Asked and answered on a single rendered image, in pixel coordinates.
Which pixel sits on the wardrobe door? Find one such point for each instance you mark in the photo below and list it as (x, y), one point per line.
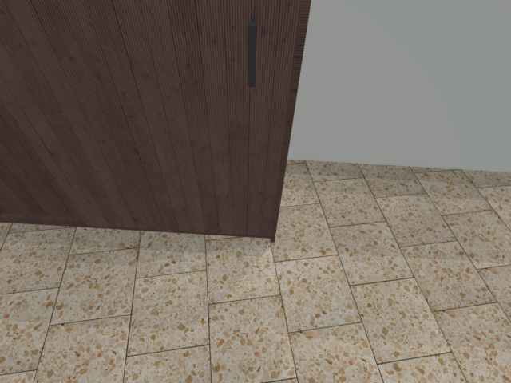
(140, 108)
(27, 186)

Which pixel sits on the handle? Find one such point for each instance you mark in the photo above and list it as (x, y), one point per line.
(252, 40)

